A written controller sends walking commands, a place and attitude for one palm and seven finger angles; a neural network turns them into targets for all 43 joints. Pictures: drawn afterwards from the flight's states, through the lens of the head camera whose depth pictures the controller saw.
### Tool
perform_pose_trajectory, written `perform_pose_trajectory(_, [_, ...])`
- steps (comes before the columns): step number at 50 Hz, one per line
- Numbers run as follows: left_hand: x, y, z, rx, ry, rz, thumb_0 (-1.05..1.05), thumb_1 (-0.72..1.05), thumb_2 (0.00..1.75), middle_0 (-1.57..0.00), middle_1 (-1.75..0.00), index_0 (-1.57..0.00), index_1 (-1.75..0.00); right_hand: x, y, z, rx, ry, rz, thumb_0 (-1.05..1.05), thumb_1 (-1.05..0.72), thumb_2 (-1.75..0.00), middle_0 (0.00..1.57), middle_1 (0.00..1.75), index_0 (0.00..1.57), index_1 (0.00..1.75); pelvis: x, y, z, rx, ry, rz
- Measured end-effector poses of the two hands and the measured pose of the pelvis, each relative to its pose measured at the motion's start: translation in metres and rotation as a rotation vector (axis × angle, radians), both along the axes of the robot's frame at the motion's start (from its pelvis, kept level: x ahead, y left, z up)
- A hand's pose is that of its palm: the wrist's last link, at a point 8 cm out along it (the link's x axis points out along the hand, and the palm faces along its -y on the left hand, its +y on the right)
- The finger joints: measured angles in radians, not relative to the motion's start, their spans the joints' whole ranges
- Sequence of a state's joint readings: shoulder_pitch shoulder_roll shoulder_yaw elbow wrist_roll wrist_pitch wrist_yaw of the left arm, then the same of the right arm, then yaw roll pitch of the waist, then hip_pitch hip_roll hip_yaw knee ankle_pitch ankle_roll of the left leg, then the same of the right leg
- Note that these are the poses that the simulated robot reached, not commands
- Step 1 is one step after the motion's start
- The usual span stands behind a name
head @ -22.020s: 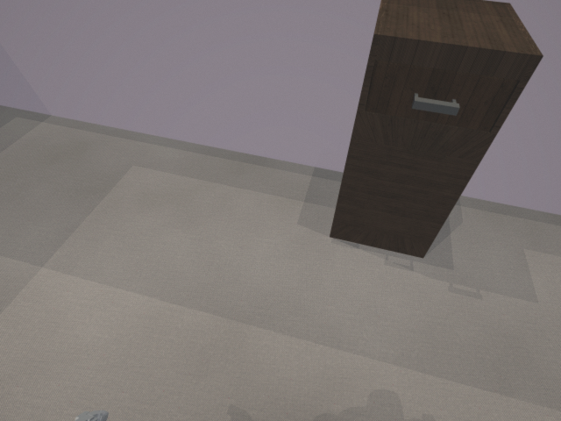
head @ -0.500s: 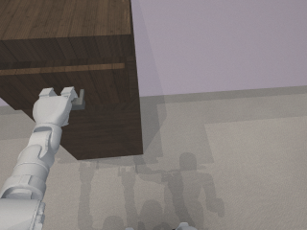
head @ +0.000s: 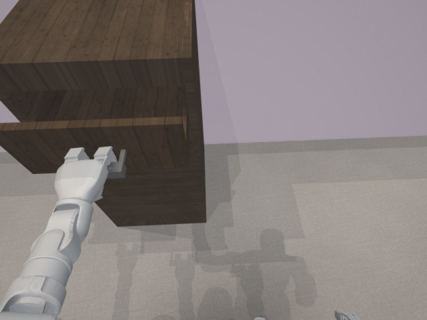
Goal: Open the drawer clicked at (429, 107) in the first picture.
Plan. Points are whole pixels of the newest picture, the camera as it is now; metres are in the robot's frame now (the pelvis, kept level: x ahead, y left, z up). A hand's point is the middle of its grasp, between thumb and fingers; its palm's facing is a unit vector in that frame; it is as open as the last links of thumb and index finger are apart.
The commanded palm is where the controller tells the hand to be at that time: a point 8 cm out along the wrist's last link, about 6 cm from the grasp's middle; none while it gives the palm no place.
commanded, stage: pull the drawer open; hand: left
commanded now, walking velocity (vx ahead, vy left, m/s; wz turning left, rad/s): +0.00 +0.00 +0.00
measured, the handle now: (96, 162) +0.42 +0.27 +0.01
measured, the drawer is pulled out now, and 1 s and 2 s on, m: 0.11 0.22 0.30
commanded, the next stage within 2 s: open the thumb to release the handle in 1.84 s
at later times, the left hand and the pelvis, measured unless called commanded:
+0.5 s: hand (88, 220) +0.30 +0.26 -0.01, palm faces -0.02 -0.04 -1.00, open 5.9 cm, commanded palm +0.27 +0.26 +0.04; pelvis -0.01 -0.01 +0.00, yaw +1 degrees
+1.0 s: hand (82, 246) +0.25 +0.25 -0.01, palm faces -0.03 -0.06 -1.00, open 5.9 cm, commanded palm +0.21 +0.26 +0.04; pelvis +0.01 -0.01 +0.00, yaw +0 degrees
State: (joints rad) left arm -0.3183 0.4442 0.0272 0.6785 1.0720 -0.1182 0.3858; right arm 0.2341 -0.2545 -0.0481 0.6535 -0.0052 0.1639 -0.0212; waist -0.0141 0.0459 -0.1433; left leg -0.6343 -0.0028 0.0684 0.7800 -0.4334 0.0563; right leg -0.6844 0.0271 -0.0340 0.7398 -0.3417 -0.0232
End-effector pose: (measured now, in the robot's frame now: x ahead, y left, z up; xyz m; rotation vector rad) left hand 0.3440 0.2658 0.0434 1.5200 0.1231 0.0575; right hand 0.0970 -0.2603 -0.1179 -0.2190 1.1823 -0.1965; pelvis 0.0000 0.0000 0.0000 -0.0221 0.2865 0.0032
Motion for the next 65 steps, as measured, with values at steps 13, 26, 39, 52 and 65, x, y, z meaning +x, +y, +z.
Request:
perform_pose_trajectory(13, [-0.037,-0.004,-0.001,-0.001,-0.014,0.014,0.01,0.66,0.8,-0.29,-1.35,-0.39,-1.34,0.006,-0.004,0.002,0.004,-0.045,0.0,0.01,-0.91,-0.9,0.21,0.3,0.2,0.3,-0.002,-0.004,0.002,0.007,-0.026,-0.005])
perform_pose_trajectory(26, [-0.068,-0.008,-0.001,0.008,-0.018,0.041,0.01,0.66,0.81,-0.3,-1.35,-0.4,-1.35,0.04,0.004,0.008,0.014,-0.143,0.064,0.01,-0.91,-0.9,0.21,0.3,0.2,0.3,-0.005,-0.008,0.002,0.013,-0.057,0.011])
perform_pose_trajectory(39, [-0.085,-0.01,0.0,-0.001,0.0,0.055,0.02,0.66,0.78,-0.29,-1.35,-0.41,-1.35,0.057,0.008,0.013,0.029,-0.199,0.085,0.01,-0.91,-0.9,0.21,0.3,0.2,0.3,-0.002,-0.012,0.003,0.017,-0.068,0.002])
perform_pose_trajectory(52, [-0.121,-0.012,0.0,-0.01,-0.009,0.057,0.02,0.67,0.78,-0.28,-1.35,-0.41,-1.35,0.072,0.003,0.016,0.02,-0.221,0.098,0.01,-0.91,-0.9,0.21,0.3,0.2,0.3,0.006,-0.013,0.002,0.018,-0.067,-0.007])
perform_pose_trajectory(65, [-0.163,-0.016,0.0,-0.003,-0.016,0.075,0.01,0.65,0.79,-0.3,-1.35,-0.42,-1.35,0.1,0.017,0.019,0.047,-0.297,0.157,0.01,-0.91,-0.9,0.21,0.3,0.2,0.3,0.004,-0.015,-0.003,0.02,-0.079,0.001])
